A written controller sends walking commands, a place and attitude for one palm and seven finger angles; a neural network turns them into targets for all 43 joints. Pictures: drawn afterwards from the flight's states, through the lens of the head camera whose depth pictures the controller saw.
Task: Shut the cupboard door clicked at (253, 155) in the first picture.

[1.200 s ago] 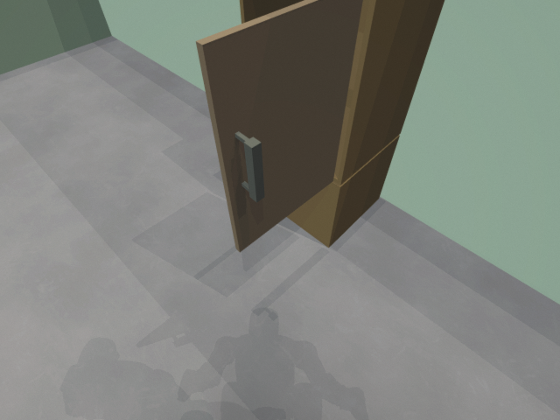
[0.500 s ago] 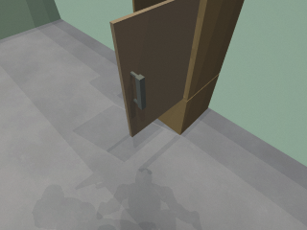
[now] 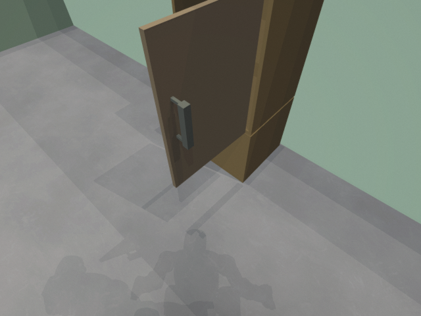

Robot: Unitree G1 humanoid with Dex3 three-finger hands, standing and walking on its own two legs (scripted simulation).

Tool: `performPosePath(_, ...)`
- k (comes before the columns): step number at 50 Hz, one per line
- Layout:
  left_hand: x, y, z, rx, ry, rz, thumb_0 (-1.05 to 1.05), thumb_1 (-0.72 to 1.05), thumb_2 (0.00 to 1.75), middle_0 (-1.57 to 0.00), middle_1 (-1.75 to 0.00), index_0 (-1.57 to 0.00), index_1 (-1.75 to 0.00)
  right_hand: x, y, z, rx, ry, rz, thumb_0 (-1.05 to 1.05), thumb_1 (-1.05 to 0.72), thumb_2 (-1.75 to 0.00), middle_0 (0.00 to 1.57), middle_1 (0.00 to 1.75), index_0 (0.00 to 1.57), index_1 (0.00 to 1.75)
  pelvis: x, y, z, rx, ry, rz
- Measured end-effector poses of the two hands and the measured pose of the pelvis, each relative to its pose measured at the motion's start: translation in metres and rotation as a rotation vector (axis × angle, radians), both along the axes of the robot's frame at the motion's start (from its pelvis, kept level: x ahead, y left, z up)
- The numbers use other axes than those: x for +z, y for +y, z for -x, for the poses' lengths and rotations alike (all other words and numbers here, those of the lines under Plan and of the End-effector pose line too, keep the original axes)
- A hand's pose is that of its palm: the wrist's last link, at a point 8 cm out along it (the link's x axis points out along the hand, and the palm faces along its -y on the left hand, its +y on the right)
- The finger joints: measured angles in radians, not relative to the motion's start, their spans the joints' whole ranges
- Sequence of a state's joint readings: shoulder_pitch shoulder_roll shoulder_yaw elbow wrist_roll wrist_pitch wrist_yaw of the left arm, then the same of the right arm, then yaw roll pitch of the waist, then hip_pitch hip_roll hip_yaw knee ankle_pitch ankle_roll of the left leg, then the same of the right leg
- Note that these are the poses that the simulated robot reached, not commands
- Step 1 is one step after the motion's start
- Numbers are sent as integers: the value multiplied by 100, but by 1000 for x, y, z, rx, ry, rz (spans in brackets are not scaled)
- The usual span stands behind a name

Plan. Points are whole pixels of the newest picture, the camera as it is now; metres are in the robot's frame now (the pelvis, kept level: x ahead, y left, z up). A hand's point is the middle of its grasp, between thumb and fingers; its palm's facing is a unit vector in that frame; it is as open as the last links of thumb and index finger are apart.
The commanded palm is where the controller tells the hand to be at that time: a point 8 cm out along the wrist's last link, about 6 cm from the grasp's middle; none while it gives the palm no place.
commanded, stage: walk around to get in front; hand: left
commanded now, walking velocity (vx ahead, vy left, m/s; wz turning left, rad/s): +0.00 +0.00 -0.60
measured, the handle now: (181, 123) +0.60 +0.12 -0.03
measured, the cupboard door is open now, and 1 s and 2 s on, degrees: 87 87 87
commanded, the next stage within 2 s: none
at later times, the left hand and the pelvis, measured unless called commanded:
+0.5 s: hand out of the picture +0.06 +0.13 -0.16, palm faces -0.20 -0.94 -0.27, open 7.4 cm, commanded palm none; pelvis -0.01 -0.05 +0.00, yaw -15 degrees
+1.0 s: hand (155, 293) +0.19 +0.14 -0.17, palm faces -0.45 -0.85 -0.26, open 7.4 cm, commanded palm none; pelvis +0.01 -0.02 -0.01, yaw -31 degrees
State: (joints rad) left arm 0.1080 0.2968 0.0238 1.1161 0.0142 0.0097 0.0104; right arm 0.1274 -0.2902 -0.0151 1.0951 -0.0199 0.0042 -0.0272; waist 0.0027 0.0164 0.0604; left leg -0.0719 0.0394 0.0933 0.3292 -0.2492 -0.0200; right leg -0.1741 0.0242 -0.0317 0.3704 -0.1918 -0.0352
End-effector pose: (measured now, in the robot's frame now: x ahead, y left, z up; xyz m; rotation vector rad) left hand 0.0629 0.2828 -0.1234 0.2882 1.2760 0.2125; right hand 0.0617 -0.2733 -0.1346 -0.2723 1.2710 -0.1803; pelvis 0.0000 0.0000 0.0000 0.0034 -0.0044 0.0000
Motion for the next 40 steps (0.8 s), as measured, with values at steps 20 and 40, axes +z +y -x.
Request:
performPosePath(20, -14, -93, 1, -125, 74, 44, 0, 91, 89, -20, -30, -20, -30, -35, -27, 65, -240, 55, -103, 1, -90, -90, 20, 30, 21, 30, -14, -47, 16, -198, 13, -37)
performPosePath(40, -8, -89, -68, -342, 55, 42, 0, 91, 89, -20, -30, -20, -30, 8, -41, 31, -397, -193, -27, 1, -90, -90, 20, 30, 20, 30, -2, -35, 3, -446, 60, -45)
